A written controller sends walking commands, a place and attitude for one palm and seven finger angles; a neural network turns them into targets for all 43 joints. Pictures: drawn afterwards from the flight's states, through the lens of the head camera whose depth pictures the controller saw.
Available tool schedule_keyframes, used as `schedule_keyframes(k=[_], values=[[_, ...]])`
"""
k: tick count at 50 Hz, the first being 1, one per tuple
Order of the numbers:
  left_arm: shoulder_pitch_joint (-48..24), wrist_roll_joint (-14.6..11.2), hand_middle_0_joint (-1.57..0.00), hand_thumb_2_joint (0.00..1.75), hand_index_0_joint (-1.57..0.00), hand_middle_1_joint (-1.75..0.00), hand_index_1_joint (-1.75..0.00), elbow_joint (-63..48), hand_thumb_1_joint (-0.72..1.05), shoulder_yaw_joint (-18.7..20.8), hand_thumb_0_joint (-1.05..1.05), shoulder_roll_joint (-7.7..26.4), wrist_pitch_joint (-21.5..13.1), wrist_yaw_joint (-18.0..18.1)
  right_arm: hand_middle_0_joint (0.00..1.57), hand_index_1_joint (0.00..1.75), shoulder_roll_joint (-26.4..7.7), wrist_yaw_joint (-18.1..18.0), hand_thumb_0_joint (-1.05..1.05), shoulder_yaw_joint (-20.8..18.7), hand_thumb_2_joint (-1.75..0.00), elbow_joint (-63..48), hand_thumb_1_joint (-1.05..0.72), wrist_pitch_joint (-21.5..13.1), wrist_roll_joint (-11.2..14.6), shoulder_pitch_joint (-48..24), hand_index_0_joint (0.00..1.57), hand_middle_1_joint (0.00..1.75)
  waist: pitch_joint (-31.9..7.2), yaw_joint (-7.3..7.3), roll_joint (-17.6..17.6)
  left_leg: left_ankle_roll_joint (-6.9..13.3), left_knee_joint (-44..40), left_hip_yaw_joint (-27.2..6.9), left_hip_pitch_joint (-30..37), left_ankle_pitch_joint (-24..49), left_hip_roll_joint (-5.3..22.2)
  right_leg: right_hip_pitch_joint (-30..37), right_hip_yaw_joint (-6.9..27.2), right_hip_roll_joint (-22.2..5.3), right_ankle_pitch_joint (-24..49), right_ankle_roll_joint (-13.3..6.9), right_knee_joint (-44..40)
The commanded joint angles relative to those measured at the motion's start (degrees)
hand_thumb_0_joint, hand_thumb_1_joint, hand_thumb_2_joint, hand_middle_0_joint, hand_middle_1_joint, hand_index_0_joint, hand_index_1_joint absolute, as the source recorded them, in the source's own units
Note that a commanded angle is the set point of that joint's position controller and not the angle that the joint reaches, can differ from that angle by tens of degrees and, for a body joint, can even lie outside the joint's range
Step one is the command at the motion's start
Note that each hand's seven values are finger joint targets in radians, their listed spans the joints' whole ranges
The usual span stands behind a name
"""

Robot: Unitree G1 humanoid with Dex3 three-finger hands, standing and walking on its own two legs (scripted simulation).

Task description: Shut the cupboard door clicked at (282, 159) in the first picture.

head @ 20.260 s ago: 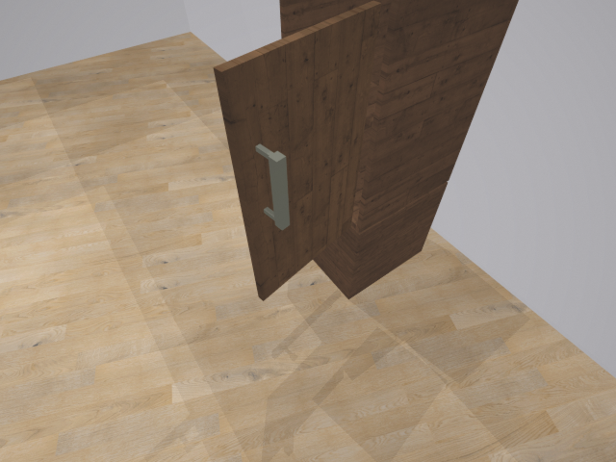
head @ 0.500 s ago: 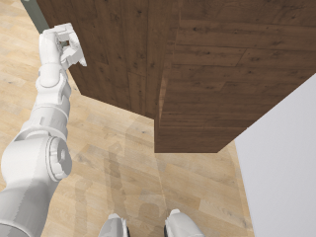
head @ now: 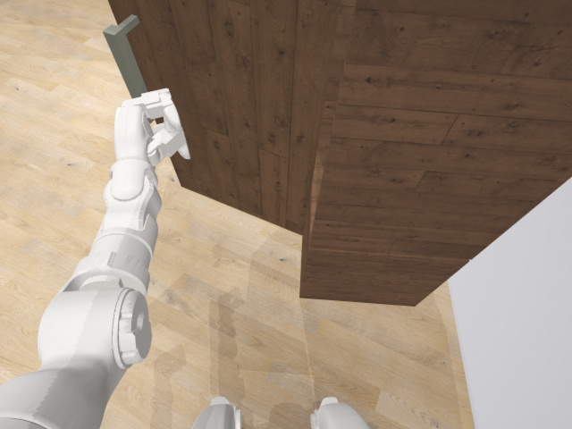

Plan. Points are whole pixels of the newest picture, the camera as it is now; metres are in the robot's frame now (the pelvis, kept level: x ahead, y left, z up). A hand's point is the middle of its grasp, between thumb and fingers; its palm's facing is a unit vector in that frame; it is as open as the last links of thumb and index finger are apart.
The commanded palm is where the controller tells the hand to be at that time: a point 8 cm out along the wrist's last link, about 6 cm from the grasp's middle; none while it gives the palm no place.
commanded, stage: draw the hand back to the body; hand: left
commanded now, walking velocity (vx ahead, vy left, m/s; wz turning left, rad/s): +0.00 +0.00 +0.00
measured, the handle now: (140, 72) +0.65 +0.19 +0.09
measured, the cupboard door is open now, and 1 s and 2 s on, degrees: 70 70 70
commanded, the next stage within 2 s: step back with the hand held close in 1.48 s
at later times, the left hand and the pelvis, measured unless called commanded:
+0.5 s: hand (98, 209) +0.35 +0.17 +0.15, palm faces +0.08 -0.98 -0.16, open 3.1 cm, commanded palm +0.31 +0.23 +0.17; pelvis +0.01 +0.00 +0.04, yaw +1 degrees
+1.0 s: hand out of the picture +0.23 +0.26 +0.20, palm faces +0.41 -0.83 -0.38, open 5.3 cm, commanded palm +0.18 +0.30 +0.23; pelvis +0.02 +0.00 +0.06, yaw +1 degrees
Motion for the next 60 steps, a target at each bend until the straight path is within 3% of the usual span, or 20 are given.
schedule_keyframes(k=[1,2,6,12,15,20,21,22,25,27,29,32,34,38,39,42,44,55,57,60], values=[[-15.31,-2.20,-1.30,0.90,-1.30,-1.50,-1.50,-19.48,0.90,2.91,0.00,13.06,-3.09,-1.87,0.20,0.30,-8.94,-0.94,0.00,-3.40,-0.90,-5.78,-0.90,-0.42,0.84,8.55,0.20,0.30,-29.16,2.42,-1.43,2.26,-6.31,1.57,22.07,22.47,-2.47,17.24,-0.90,1.32,32.03,-0.42,-7.99],[-10.80,-2.92,-1.30,0.90,-1.30,-1.50,-1.50,-21.19,0.90,2.78,0.00,12.47,-2.32,-2.37,0.20,0.30,-8.84,-1.13,0.00,-3.31,-0.90,-6.66,-0.90,-0.39,1.23,8.24,0.20,0.30,-28.53,3.29,-1.20,2.38,-7.07,1.81,22.61,23.11,-2.62,18.75,-0.91,1.43,33.00,-0.51,-8.56],[-3.18,-5.86,-1.30,0.90,-1.30,-1.50,-1.50,-32.89,0.90,0.19,0.00,9.42,0.54,-3.75,0.20,0.30,-8.17,-1.92,0.00,-3.32,-0.90,-8.21,-0.90,-0.93,2.65,5.31,0.20,0.30,-23.63,3.85,-3.39,2.83,-10.49,2.93,23.99,21.08,-2.61,22.68,-0.94,1.39,34.39,0.00,-12.34],[4.30,-7.66,-1.30,0.90,-1.30,-1.50,-1.50,-43.91,0.90,-2.29,0.00,8.15,2.94,-4.92,0.20,0.30,-7.65,-3.57,0.00,-2.76,-0.90,-7.90,-0.90,-3.03,3.51,1.12,0.20,0.30,-16.12,4.30,-0.74,2.90,-15.05,2.67,28.34,17.04,-2.53,22.70,-1.40,1.08,27.57,-0.02,-16.57],[10.20,-8.64,-1.30,0.90,-1.30,-1.50,-1.50,-48.59,0.90,-3.01,0.00,7.48,4.44,-6.15,0.20,0.30,-7.42,-4.05,0.00,-2.37,-0.90,-8.48,-0.90,-4.14,3.85,-1.79,0.20,0.30,-15.68,5.52,-0.09,2.75,-16.98,2.38,30.56,17.31,-2.53,24.25,-1.78,0.75,27.04,-0.24,-17.42],[17.82,-10.64,-1.16,0.90,-1.16,-1.35,-1.35,-54.58,0.90,-2.89,0.00,7.43,8.51,-8.27,0.20,0.30,-7.28,-4.84,0.00,-1.54,-0.90,-10.03,-0.90,-5.69,4.52,-6.56,0.20,0.30,-10.89,7.00,-2.03,2.71,-19.94,2.05,31.80,15.02,-2.72,25.74,-2.07,0.26,24.19,-0.14,-19.86],[19.60,-3.93,-1.13,0.90,-1.13,-1.32,-1.32,-59.97,0.90,-5.53,0.00,10.96,8.88,-3.65,0.20,0.30,-6.07,-5.94,0.00,-1.59,-0.90,-11.15,-0.90,-4.42,4.29,-9.17,0.20,0.30,-10.13,7.31,-1.83,2.87,-22.17,2.55,35.23,15.65,-3.28,26.72,0.25,-1.00,23.59,-0.35,-23.24],[22.89,-3.59,-1.11,0.90,-1.11,-1.29,-1.29,-61.64,0.90,-6.13,0.00,8.97,10.00,-1.43,0.20,0.30,-5.72,-6.60,0.00,-1.28,-0.90,-11.55,-0.90,-3.98,4.05,-9.66,0.20,0.30,-8.95,6.97,-2.96,3.07,-22.99,2.57,35.90,15.77,-3.17,27.62,-0.08,-1.20,23.32,-0.21,-24.45],[28.19,-1.88,-1.02,0.90,-1.02,-1.20,-1.20,-64.94,0.90,-5.91,0.00,9.08,12.70,2.09,0.20,0.30,-5.63,-7.61,0.00,-0.41,-0.90,-11.49,-0.90,-2.84,3.88,-12.16,0.20,0.30,-5.60,7.41,-2.98,2.88,-26.21,2.30,38.62,16.04,-2.69,29.47,-0.97,-1.13,22.27,-0.27,-26.73],[31.64,-1.52,-0.97,0.90,-0.97,-1.14,-1.14,-68.45,0.90,-4.68,0.00,10.48,13.73,3.21,0.20,0.30,-5.63,-8.02,0.00,-0.26,-0.90,-11.74,-0.90,-2.58,3.64,-13.06,0.20,0.30,-6.27,7.94,-3.36,2.95,-27.75,2.44,40.73,17.19,-2.51,32.60,-0.92,-1.36,22.85,-0.33,-28.17],[34.31,-1.30,-0.92,0.90,-0.92,-1.08,-1.08,-71.48,0.90,-5.09,0.00,9.30,14.41,3.86,0.20,0.30,-4.92,-8.11,0.00,0.32,-0.90,-11.85,-0.90,-2.64,3.43,-14.32,0.20,0.30,-4.52,8.12,-1.41,2.73,-29.39,2.45,42.66,18.33,-2.34,33.50,-1.36,-1.35,23.47,-0.38,-29.30],[40.19,-0.97,-0.83,0.90,-0.83,-0.99,-0.99,-74.11,0.90,-3.72,0.00,10.33,15.50,4.53,0.20,0.30,-4.94,-8.00,0.00,0.71,-0.90,-11.62,-0.90,-2.83,3.04,-15.04,0.20,0.30,-2.37,8.82,-1.08,2.61,-31.20,2.59,43.83,19.86,-2.27,35.85,-1.44,-1.39,24.47,-0.47,-31.32],[40.81,-0.87,-0.78,0.90,-0.78,-0.93,-0.93,-77.83,0.90,-3.59,0.00,9.88,15.71,4.80,0.20,0.30,-4.48,-7.87,0.00,1.05,-0.90,-11.66,-0.90,-3.12,2.82,-15.73,0.20,0.30,-1.30,8.77,2.23,2.27,-32.52,2.51,45.48,20.29,-2.19,36.22,-1.67,-1.35,24.29,-0.64,-32.17],[47.01,-0.59,-0.67,0.90,-0.67,-0.81,-0.81,-82.24,0.90,-1.59,0.00,10.78,15.95,5.24,0.20,0.30,-4.48,-7.62,0.00,1.31,-0.90,-11.73,-0.90,-3.90,2.36,-16.47,0.20,0.30,-0.66,9.52,0.87,2.20,-34.08,2.32,46.87,21.45,-2.06,37.59,-1.99,-1.17,24.40,-0.56,-33.69],[47.74,-0.55,-0.64,0.90,-0.64,-0.78,-0.78,-83.99,0.90,-1.85,0.00,10.20,15.95,5.32,0.20,0.30,-4.33,-7.56,0.00,1.17,-0.90,-11.72,-0.90,-4.23,2.21,-16.46,0.20,0.30,-0.76,9.45,2.92,2.02,-34.25,2.33,47.57,22.26,-1.93,38.17,-1.96,-1.27,24.86,-0.67,-33.57],[55.57,-0.58,-0.56,0.90,-0.56,-0.69,-0.69,-85.29,0.90,2.15,0.00,12.77,16.22,5.77,0.20,0.30,-4.64,-7.31,0.00,0.94,-0.90,-11.39,-0.90,-4.72,1.76,-16.40,0.20,0.30,-0.55,10.44,-0.88,2.20,-34.11,2.36,47.01,24.51,-1.94,39.92,-2.13,-1.34,27.34,-0.49,-33.88],[57.81,-0.78,-0.50,0.90,-0.50,-0.63,-0.63,-88.19,0.90,2.70,0.00,12.25,16.16,5.65,0.20,0.30,-4.17,-7.13,0.00,0.92,-0.90,-11.68,-0.90,-4.86,1.83,-16.82,0.20,0.30,-0.14,10.53,-0.41,2.22,-34.17,2.55,47.33,25.03,-1.86,39.77,-2.16,-1.52,27.76,-0.28,-33.86],[74.46,-0.79,-0.20,0.90,-0.20,-0.30,-0.30,-98.40,0.90,12.52,0.00,16.88,14.34,6.83,0.20,0.30,-4.00,-7.16,0.00,-0.29,-0.90,-11.20,-0.90,-7.61,1.73,-16.54,0.20,0.30,1.35,11.99,2.24,2.20,-33.55,3.08,46.43,24.84,-1.60,39.33,-2.13,-1.87,26.17,-0.02,-34.20],[73.59,-0.54,-0.20,0.90,-0.20,-0.30,-0.30,-96.10,0.90,9.58,0.00,14.10,14.52,6.69,0.20,0.30,-4.43,-7.24,0.00,-0.41,-0.90,-10.28,-0.90,-8.18,1.70,-16.00,0.20,0.30,4.69,10.96,0.32,2.28,-33.69,3.00,45.92,23.39,-1.47,37.03,-2.25,-1.80,24.47,0.14,-35.14],[70.42,-0.42,-0.20,0.90,-0.20,-0.30,-0.30,-94.14,0.90,9.19,0.00,14.05,14.58,6.92,0.20,0.30,-4.93,-7.83,0.00,-0.75,-0.90,-10.08,-0.90,-8.45,1.66,-15.63,0.20,0.30,6.07,10.75,-1.17,2.71,-34.14,3.05,45.87,20.63,-1.61,35.54,-1.95,-1.93,21.59,0.40,-35.35]])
